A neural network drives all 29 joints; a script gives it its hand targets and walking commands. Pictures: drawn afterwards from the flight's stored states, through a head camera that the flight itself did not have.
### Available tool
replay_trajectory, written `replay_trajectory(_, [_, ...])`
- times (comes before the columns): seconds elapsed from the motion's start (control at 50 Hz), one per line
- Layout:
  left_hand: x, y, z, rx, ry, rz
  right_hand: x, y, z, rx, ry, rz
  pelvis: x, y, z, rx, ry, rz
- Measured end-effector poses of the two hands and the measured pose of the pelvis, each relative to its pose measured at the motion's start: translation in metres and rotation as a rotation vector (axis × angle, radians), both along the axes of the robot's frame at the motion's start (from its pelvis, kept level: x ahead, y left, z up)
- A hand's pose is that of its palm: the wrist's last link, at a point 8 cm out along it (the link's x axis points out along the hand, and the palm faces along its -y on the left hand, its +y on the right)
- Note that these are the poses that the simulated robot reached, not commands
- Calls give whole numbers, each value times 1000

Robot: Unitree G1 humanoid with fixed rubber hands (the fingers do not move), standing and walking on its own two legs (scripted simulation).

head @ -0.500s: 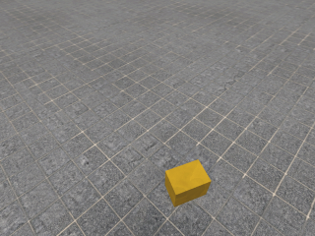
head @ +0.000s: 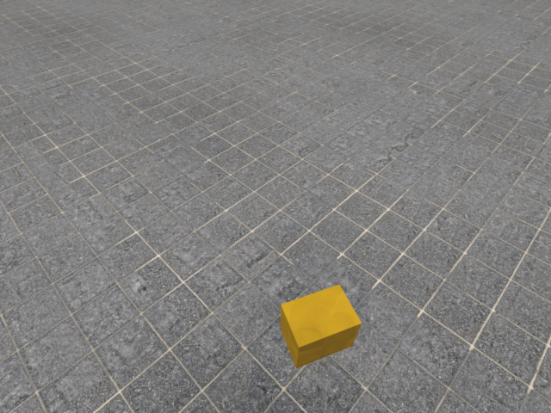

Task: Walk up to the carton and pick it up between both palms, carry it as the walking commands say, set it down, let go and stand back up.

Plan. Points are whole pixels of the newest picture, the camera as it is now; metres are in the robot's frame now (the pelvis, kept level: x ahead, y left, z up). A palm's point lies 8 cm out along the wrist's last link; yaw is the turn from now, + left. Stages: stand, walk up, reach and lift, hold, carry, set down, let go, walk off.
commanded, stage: walk up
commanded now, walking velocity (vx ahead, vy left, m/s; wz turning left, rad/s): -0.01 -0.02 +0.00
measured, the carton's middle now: (317, 326) +0.56 -0.15 -0.68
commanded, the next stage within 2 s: stand in 1.94 s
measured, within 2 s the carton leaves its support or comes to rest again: neither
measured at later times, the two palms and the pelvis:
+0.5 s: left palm out of the picture +0.08 +0.18 -0.13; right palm out of the picture -0.01 -0.38 -0.12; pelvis +0.02 -0.09 -0.01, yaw +8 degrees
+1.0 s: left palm out of the picture +0.00 +0.01 -0.16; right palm (475, 318) +0.32 -0.37 -0.12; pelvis +0.14 -0.18 -0.01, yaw +15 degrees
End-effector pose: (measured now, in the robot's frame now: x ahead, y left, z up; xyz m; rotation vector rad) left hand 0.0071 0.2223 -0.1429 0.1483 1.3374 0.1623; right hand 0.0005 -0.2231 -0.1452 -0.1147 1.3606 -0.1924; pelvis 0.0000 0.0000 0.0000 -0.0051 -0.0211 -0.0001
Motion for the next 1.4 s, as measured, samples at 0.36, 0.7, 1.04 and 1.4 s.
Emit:
replay_trajectory(0.36, [38, 9, 4, 42, -55, 17, -40, -69, 19, -159, 210, 37, 9, -31, -1, -19, 35, 87])
replay_trajectory(0.7, [22, -137, 13, 56, -20, 205, 164, -210, 13, -166, -68, 266, 57, -157, -3, -5, 56, 210])
replay_trajectory(1.04, [28, -203, -12, -59, 144, 327, 297, -160, 25, -58, -241, 376, 150, -184, -5, -37, 32, 260])
replay_trajectory(1.4, [221, -213, 0, 58, -91, 209, 256, -239, -13, -17, 82, 250, 219, -234, -10, -7, -6, 252])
